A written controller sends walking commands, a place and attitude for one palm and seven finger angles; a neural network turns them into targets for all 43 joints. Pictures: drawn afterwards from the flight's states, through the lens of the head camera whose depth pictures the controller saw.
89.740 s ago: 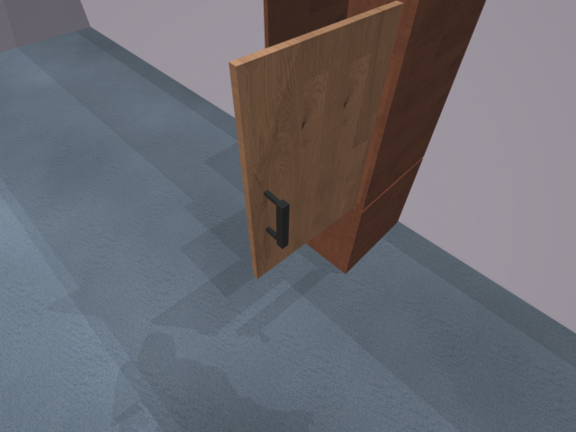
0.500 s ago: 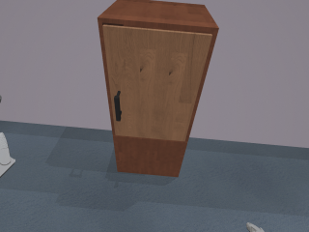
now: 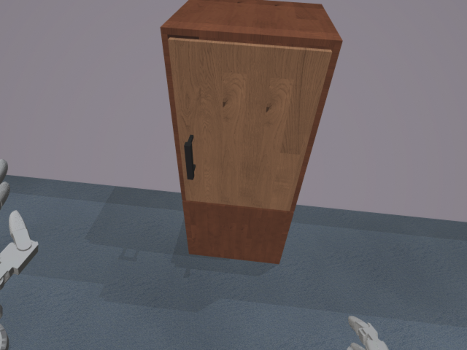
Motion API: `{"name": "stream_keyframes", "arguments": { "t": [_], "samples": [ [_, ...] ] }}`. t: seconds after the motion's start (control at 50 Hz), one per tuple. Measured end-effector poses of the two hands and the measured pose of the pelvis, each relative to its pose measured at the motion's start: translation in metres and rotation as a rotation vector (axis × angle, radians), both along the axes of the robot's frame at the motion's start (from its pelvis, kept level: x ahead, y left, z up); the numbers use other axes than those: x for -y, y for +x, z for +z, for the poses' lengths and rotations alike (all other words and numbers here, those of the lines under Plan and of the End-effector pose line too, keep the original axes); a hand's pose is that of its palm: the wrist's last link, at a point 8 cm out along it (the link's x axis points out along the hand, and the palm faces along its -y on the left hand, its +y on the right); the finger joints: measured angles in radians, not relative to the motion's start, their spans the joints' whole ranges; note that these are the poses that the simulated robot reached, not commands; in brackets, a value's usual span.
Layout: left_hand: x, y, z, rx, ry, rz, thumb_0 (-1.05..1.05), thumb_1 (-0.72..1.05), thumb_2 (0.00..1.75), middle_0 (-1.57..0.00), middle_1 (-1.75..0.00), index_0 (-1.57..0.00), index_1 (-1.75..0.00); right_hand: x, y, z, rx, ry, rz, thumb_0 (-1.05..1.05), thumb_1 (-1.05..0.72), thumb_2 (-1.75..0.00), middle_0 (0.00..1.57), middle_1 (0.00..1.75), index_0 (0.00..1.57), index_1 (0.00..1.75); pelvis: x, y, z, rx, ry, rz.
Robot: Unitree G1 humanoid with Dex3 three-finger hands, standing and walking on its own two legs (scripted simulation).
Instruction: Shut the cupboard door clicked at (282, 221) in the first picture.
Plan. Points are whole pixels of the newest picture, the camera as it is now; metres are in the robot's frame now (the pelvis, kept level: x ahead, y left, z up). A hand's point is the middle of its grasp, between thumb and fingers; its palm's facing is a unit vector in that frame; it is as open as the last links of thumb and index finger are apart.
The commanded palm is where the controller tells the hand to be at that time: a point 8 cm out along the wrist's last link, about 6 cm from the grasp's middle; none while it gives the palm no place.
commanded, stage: stop stepping back and stand still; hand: left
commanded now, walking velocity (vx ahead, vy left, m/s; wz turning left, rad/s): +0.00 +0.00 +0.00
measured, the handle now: (190, 157) +0.71 +0.19 -0.10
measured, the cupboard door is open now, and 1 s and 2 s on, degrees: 0 0 0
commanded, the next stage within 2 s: let the arm hang, fingers relaxed in 0.30 s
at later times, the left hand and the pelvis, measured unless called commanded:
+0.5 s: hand (82, 276) +0.22 +0.27 +0.04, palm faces +0.22 -0.86 -0.46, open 7.4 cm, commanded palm none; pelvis +0.00 +0.01 -0.01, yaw +0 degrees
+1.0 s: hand out of the picture -0.11 +0.20 -0.17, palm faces +0.04 -0.98 -0.20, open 7.3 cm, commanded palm none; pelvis -0.01 +0.02 +0.00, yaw +1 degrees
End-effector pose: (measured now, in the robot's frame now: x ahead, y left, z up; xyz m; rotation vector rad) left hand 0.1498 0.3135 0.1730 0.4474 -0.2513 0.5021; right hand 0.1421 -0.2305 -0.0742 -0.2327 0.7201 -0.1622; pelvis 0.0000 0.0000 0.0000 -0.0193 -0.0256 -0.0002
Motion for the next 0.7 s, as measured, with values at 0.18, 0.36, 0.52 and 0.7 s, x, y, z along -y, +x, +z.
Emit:
{"name": "stream_keyframes", "arguments": {
  "t": [0.18, 0.36, 0.52, 0.7],
  "samples": [
    [0.018, 0.02, 0.007, -0.033, 0.056, -0.112, 0.02, 0.89, 0.9, -0.21, -0.3, -0.21, -0.3, -0.004, 0.019, 0.015, 0.044, 0.003, 0.006, 0.01, -0.9, -0.9, 0.2, 0.3, 0.2, 0.3, 0.002, 0.008, 0.004, -0.034, 0.005, -0.01],
    [0.009, 0.022, 0.004, -0.069, 0.057, -0.075, 0.01, 0.89, 0.9, -0.21, -0.3, -0.21, -0.3, 0.006, 0.019, 0.007, 0.001, 0.001, -0.029, 0.01, -0.9, -0.9, 0.2, 0.3, 0.2, 0.3, 0.0, 0.015, 0.003, -0.031, 0.0, -0.014],
    [0.009, 0.034, -0.137, -0.623, -0.145, -0.105, 0.0, 0.9, 0.9, -0.2, -0.29, -0.2, -0.3, 0.017, 0.008, -0.027, -0.108, 0.014, 0.04, 0.01, -0.91, -0.9, 0.2, 0.3, 0.2, 0.3, -0.01, 0.0, -0.007, -0.023, 0.001, 0.005],
    [0.085, -0.105, -0.32, -1.417, -0.577, -0.074, 0.01, 0.94, 0.9, -0.2, -0.29, -0.2, -0.3, 0.021, -0.086, -0.042, -0.435, -0.028, -0.047, 0.01, -0.91, -0.9, 0.2, 0.3, 0.2, 0.3, -0.008, -0.01, -0.005, -0.001, 0.005, 0.009]
  ]
}}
